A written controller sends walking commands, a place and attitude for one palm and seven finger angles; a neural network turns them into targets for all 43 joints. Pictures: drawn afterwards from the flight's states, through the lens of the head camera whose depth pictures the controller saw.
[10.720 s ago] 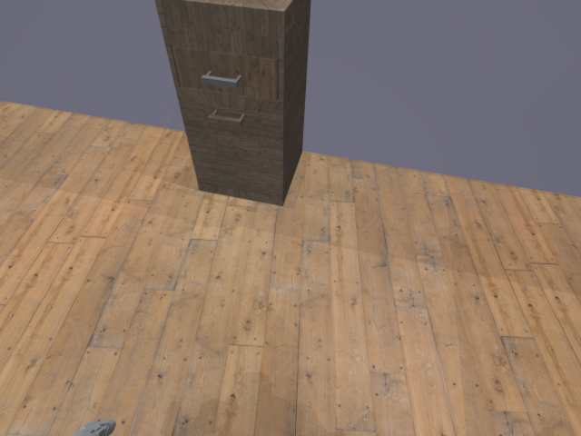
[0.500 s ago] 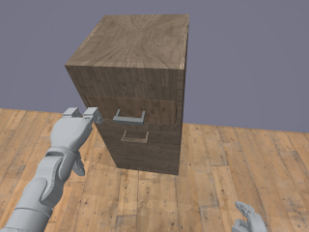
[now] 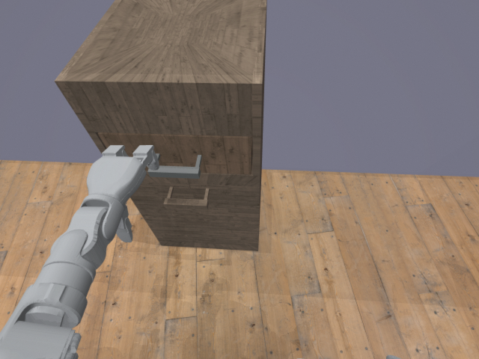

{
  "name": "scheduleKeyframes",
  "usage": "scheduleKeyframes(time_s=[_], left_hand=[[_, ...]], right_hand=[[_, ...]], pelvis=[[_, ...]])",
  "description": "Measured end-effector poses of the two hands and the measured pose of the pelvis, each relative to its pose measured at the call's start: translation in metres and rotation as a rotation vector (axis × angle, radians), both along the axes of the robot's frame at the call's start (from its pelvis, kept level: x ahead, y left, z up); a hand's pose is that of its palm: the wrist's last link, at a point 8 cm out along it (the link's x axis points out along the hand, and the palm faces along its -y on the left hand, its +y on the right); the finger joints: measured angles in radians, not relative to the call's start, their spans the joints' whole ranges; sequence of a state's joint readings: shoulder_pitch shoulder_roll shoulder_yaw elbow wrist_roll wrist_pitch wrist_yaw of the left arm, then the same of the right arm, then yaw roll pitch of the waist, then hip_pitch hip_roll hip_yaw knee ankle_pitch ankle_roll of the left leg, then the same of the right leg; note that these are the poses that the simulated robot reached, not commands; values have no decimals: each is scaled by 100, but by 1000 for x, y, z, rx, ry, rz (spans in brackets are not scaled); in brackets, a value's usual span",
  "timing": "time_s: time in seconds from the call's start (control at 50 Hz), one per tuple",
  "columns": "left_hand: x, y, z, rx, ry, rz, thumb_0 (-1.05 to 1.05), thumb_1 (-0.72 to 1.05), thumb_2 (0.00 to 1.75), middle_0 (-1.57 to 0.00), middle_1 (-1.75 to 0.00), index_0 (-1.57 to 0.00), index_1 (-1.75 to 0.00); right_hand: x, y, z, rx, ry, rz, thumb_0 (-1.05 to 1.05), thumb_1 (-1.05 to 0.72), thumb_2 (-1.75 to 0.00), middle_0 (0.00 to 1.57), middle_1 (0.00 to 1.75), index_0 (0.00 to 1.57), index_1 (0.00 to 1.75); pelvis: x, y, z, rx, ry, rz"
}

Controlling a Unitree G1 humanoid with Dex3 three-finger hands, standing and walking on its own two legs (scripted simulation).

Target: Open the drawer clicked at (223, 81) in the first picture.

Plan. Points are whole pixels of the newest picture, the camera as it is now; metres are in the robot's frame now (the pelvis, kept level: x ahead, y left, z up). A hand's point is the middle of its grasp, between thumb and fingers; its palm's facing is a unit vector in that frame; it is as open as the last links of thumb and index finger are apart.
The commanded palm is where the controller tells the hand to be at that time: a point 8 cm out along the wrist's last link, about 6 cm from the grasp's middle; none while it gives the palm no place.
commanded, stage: move the hooked fingers above the handle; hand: left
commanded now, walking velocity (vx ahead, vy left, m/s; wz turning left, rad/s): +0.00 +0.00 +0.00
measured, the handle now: (176, 165) +0.57 +0.21 -0.12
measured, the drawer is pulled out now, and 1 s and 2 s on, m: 0.00 0.00 0.00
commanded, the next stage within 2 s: lower the fingers behind the handle in 1.62 s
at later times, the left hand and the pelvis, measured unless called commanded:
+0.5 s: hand (152, 178) +0.45 +0.22 -0.01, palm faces -0.07 +0.00 -1.00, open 13.9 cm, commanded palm +0.45 +0.22 +0.03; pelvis -0.01 +0.01 -0.03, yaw +0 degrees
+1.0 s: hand (164, 167) +0.52 +0.21 -0.06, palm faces -0.09 +0.00 -1.00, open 13.9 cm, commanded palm +0.51 +0.21 -0.01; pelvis -0.01 +0.02 -0.06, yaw -1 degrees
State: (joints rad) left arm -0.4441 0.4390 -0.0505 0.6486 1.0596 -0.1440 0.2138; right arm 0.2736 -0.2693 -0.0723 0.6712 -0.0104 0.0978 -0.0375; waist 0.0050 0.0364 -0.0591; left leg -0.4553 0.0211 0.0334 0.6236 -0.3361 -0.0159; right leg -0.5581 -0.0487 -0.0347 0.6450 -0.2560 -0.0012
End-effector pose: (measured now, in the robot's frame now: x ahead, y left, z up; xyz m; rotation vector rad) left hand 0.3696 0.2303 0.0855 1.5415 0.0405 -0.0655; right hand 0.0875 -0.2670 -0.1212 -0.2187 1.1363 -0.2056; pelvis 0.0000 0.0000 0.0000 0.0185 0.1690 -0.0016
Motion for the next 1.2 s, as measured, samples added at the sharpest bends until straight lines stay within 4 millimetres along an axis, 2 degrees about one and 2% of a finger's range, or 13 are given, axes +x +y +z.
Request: scheduleKeyframes(time_s=[0.14,0.28,0.46,0.72,0.84,0.96,1.08,1.2], left_hand=[[17,-7,-13,7,-41,-17,0,-49,30,-32,-120,-32,-120],[39,-7,-24,37,-15,27,0,-49,30,-32,-120,-32,-120],[62,-14,-40,27,9,-7,0,-49,30,-32,-120,-32,-120],[96,-15,-71,44,15,19,0,-49,30,-32,-120,-32,-120],[116,-23,-78,17,4,7,0,-49,30,-32,-120,-32,-120],[134,-18,-89,37,19,39,0,-49,30,-32,-120,-32,-120],[139,-14,-97,17,35,33,0,-49,30,-32,-120,-32,-120],[135,-11,-102,19,42,17,0,-49,30,-32,-120,-32,-120]], right_hand=[[-27,-5,-9,-8,73,-45,0,-91,-90,20,30,20,30],[-41,0,-15,4,98,-70,0,-91,-90,20,30,20,30],[-58,3,-22,-12,132,-78,0,-91,-90,20,30,21,30],[-96,4,-38,-38,250,-107,0,-91,-90,20,30,21,30],[-114,8,-42,-45,299,-123,0,-91,-90,20,30,21,30],[-127,12,-47,-46,341,-143,0,-91,-90,20,30,21,30],[-135,17,-50,-38,378,-155,0,-91,-90,20,30,21,30],[-131,21,-52,-29,389,-146,0,-91,-90,20,30,21,30]], pelvis=[[-2,1,-6,0,43,-4],[-5,3,-11,-1,82,-6],[-7,6,-22,-6,138,-5],[-10,13,-43,-19,229,1],[-10,15,-52,-25,267,0],[-10,17,-60,-30,301,-5],[-9,19,-64,-34,321,-12],[-6,19,-64,-39,322,-6]])
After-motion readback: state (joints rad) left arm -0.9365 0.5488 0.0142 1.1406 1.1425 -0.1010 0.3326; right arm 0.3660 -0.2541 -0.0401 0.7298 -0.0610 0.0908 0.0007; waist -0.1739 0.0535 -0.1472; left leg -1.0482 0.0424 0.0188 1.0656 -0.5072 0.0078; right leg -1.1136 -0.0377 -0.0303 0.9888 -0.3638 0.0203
